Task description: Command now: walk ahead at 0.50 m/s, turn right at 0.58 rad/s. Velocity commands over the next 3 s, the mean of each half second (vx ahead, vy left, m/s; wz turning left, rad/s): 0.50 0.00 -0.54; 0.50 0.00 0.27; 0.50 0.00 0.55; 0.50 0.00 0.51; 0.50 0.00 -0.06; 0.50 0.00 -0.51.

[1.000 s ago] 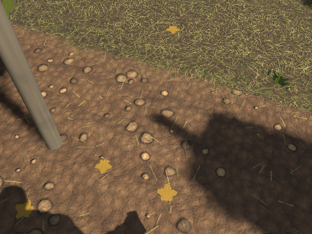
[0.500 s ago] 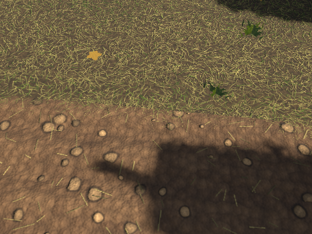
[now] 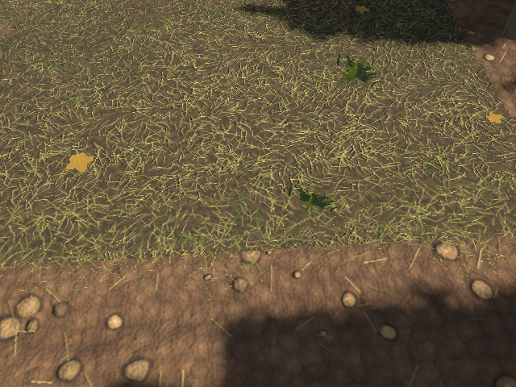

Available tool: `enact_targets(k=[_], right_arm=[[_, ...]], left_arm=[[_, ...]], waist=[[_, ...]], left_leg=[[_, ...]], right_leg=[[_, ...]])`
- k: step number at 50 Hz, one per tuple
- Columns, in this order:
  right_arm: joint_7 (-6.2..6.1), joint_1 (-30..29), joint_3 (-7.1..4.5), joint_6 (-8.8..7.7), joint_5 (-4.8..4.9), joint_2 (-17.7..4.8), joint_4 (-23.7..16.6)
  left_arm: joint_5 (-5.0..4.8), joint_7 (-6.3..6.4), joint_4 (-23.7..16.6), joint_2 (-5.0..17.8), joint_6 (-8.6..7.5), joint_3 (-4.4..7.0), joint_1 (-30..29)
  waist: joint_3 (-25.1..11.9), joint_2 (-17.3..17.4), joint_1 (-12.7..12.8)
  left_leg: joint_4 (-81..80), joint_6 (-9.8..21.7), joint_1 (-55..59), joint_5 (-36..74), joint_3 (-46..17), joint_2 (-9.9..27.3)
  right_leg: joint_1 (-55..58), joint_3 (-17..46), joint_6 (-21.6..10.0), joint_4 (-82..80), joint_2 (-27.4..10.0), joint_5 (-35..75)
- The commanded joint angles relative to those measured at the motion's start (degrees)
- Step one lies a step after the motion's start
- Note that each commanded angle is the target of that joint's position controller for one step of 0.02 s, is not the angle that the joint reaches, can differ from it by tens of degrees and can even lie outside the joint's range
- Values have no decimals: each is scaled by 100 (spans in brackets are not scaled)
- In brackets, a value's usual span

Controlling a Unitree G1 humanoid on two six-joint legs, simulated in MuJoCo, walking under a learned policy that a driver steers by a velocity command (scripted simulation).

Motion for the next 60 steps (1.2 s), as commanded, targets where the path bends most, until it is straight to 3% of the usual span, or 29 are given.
enact_targets(k=[1, 4, 5, 6, 7, 8, 9, 11, 13, 20, 23, 26, 28, 30, 31, 32, 33, 34, 35, 37, 42, 46, 51, 54, 56, 57, 58, 59, 60], right_arm=[[-2, -708, -94, -163, 42, -519, -634], [-81, 374, -202, -256, 57, -793, -362], [-150, 1106, -281, -337, 1, -986, -184], [-257, 2068, -382, -367, -133, -1446, -156], [-259, 1827, -478, -276, -160, -1865, -183], [-228, 1461, -414, -208, -72, -1335, -232], [-201, 1140, -293, -199, -18, -831, -301], [-191, 1006, -215, -239, -9, -581, -207], [-171, 1169, -220, -345, 48, -606, -66], [-116, 1564, -290, -426, 86, -661, 247], [-77, 1823, -268, -436, 77, -660, 445], [-73, 2108, -293, -357, 130, -838, 699], [-74, 2182, -309, -290, 131, -963, 837], [-82, 2118, -291, -244, 169, -981, 914], [-63, 2048, -203, -266, 199, -719, 710], [-4, 2613, -31, -260, 315, 55, 465], [-105, 2197, -251, -174, 194, -699, 611], [-87, 1874, -282, -183, 216, -669, 525], [-69, 1840, -261, -191, 225, -534, 581], [-14, 2080, -279, -41, 79, -390, 762], [142, 1416, -307, 129, 26, -178, 548], [221, 636, -246, 117, 30, -77, 280], [313, -225, -172, 101, -21, -97, -81], [273, -126, -218, 110, -41, -212, -126], [198, 657, -322, 78, -39, -384, 65], [129, 1496, -426, 17, -78, -547, 328], [30, 2253, -614, 0, -130, -1120, 502], [3, 1885, -760, 58, 5, -1753, 364], [-20, 1966, -733, 125, 124, -1601, 329]], left_arm=[[51, 69, -282, 979, -44, 226, 251], [64, 77, -441, 1124, -77, 254, -219], [10, 28, -453, 1021, -122, 219, -285], [-54, -3, -641, 547, -178, 79, -244], [-151, 0, -822, 285, -153, 24, 383], [44, 56, -585, 729, -37, 65, 336], [85, -1, -570, 773, -4, 85, -44], [135, -106, -615, 598, 68, 61, -332], [163, -200, -647, 506, 185, 37, -312], [145, -354, -1119, 302, 237, -75, -1555], [159, -386, -1258, 75, 170, -206, -2072], [207, -348, -1321, 163, 136, -231, -2367], [237, -273, -1269, 241, 71, -216, -2241], [307, -162, -788, 438, -71, -112, -863], [433, -63, -563, 876, -125, 18, 131], [407, 28, -580, 1517, -109, 158, 284], [196, 75, -611, 1312, -62, 163, 193], [151, 80, -567, 927, -81, 35, -299], [131, 52, -543, 552, -128, -62, -614], [80, 66, -493, 230, -211, -155, -876], [41, 101, -242, 324, -419, -87, -590], [59, 114, -64, 277, -411, -93, -375], [69, 169, 170, 502, -354, -36, 28], [90, 213, 243, 690, -256, 3, 53], [105, 226, 248, 888, -139, 57, 6], [84, 211, 202, 927, -90, 63, -64], [96, 190, 17, 687, -103, -5, -36], [3, 67, -465, 214, -165, -77, -39], [83, 51, -589, 623, -233, -30, -809]], waist=[[-54, -609, 22], [-352, -636, -572], [-755, -278, -959], [-1674, 439, -1279], [-1882, 1760, -766], [-1194, 777, -616], [-578, 130, -620], [-167, 245, -521], [-182, 541, -454], [61, 328, -581], [187, 330, -705], [271, 351, -722], [152, 368, -608], [-642, 161, 60], [-1421, -350, 435], [-2234, -1753, 143], [-1995, -815, 324], [-1081, -717, 34], [-589, -666, -167], [-213, -807, -476], [84, -623, -580], [287, -584, -478], [452, -532, -268], [238, -637, -395], [-289, -721, -750], [-765, -515, -1145], [-1336, 92, -1402], [-1723, 1473, -945], [-1485, 264, -1236]], left_leg=[[-473, 90, 209, -64, 131, -326], [-1103, 335, 1989, -601, 178, -625], [-1468, 509, 3097, -539, -11, -384], [-1699, 809, 4407, -1856, -1420, 1046], [-2523, 1376, 5110, -2395, -4017, 2138], [-2490, 1434, 4444, -3044, -3946, 2021], [-2549, 1314, 3760, -2747, -2987, 1707], [-2742, 1097, 3078, -1207, -1526, 1184], [-2828, 1061, 2903, -206, -843, 1008], [-3087, 1151, 3205, 920, 503, 910], [-3168, 1123, 3000, 1008, 773, 799], [-3038, 1170, 3345, 1549, 649, 926], [-2503, 1157, 3656, 2775, 567, 982], [-824, 984, 3375, 3399, 774, 676], [713, 868, 2252, 1551, 874, 403], [2664, 647, 184, -2774, 881, -561], [3179, 738, -108, -2597, 27, -472], [3064, 797, -188, -2082, -90, -218], [2731, 778, -33, -1727, -11, -54], [2462, 675, 424, -1376, 38, 62], [2259, 533, -151, -561, 120, 140], [1189, 490, -337, 233, 312, 102], [-22, 771, -49, 250, 835, -73], [-292, 1088, 458, -516, 1165, -488], [-445, 1372, 1378, -1155, 1279, -927], [-926, 1560, 2530, -986, 1143, -1079], [-1181, 1879, 3937, -1575, -322, -35], [-2062, 2879, 5366, -1474, -3760, 1440], [-2426, 2755, 5236, -1079, -3658, 1412]], right_leg=[[138, 1270, -624, 46, -1546, 2662], [-347, 1396, -293, 869, -1417, 3213], [-713, 1101, -141, 1932, -1028, 3065], [-1384, 532, 12, 3596, -640, 1546], [-3066, -45, 137, 4717, 130, -1783], [-3498, -30, 95, 5283, -496, -1368], [-3429, -87, 123, 5223, -692, -814], [-3183, -227, 250, 4857, -992, -383], [-3047, -342, 337, 4849, -1043, -181], [-3814, -607, 518, 3849, -1208, 940], [-3184, -787, 427, 2540, -1068, 1266], [-2778, -1153, 269, 1805, -1004, 909], [-2338, -1269, 125, 1476, -840, 489], [-491, -1272, -86, 822, -625, 719], [1091, -172, -317, 753, -1729, 257], [2671, 2437, -947, 314, -3583, 335], [1996, 2472, -895, 68, -3429, 355], [1212, 1476, -692, -68, -3088, 594], [543, 858, -480, -329, -2803, 908], [-224, 16, -160, -681, -2410, 1097], [-315, -813, -251, -1067, -2368, 1688], [-222, -1453, -216, -1071, -2225, 1915], [360, -1921, -126, -854, -2401, 2679], [881, -2203, -8, -5, -2445, 4839], [963, -2292, 23, 1453, -2442, 5982], [461, -2373, 145, 2756, -2344, 5328], [-832, -2364, 340, 4525, -2125, 3101], [-3393, -1742, 729, 6600, -670, -1551], [-4070, -641, 671, 6721, -924, -1192]])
